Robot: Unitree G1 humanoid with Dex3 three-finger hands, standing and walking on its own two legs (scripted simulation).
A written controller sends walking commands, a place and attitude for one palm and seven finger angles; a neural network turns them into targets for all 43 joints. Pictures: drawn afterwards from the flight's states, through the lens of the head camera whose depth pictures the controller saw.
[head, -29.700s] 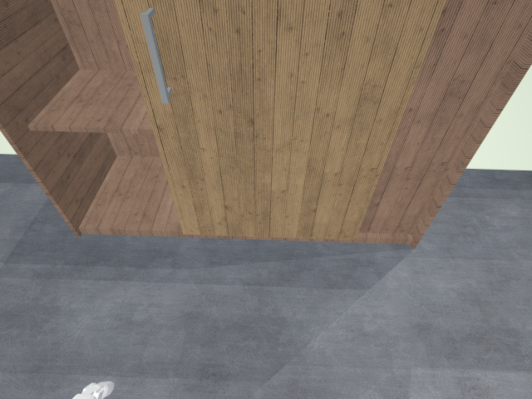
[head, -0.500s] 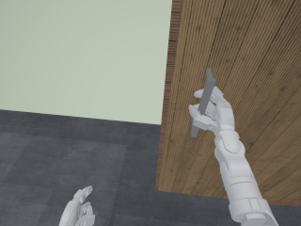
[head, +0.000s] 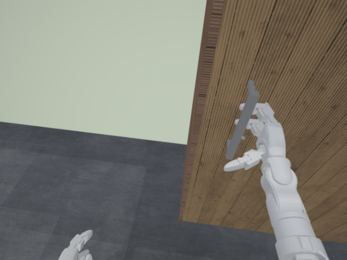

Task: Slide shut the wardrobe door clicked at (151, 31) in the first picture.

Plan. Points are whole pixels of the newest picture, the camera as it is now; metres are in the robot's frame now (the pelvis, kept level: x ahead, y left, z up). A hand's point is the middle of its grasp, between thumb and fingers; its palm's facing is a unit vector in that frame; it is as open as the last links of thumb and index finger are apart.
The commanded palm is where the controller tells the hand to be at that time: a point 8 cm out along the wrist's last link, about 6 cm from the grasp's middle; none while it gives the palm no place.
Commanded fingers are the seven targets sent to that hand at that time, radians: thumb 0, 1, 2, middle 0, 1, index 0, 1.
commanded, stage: slip the hand off the handle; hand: right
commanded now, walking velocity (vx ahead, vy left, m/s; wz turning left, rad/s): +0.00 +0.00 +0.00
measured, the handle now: (238, 124) +0.42 -0.13 +0.10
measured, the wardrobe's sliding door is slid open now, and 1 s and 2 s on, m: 0.00 0.00 0.00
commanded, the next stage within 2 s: draw the hand back to the body in 1.30 s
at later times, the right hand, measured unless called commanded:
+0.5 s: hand (268, 145) +0.36 -0.18 +0.11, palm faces -0.01 +1.00 -0.10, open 14.7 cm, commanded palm +0.34 -0.24 +0.12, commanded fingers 0.00 0.55 -0.20 0.25 1.15 0.25 1.15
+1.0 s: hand (282, 172) +0.29 -0.19 +0.11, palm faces +0.04 +0.99 -0.12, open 14.7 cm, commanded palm +0.26 -0.24 +0.12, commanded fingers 0.00 0.55 -0.20 0.25 1.15 0.25 1.15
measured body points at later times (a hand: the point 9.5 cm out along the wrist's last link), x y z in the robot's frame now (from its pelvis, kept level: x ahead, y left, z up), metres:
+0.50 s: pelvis +0.01 -0.03 +0.00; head +0.01 -0.03 +0.45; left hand +0.17 +0.21 -0.09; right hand +0.35 -0.24 +0.11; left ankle +0.01 +0.12 -0.73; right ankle +0.01 -0.14 -0.73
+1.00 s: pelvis +0.01 -0.02 -0.01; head -0.01 -0.01 +0.44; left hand +0.18 +0.22 -0.08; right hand +0.28 -0.25 +0.12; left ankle +0.01 +0.12 -0.73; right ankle +0.01 -0.14 -0.73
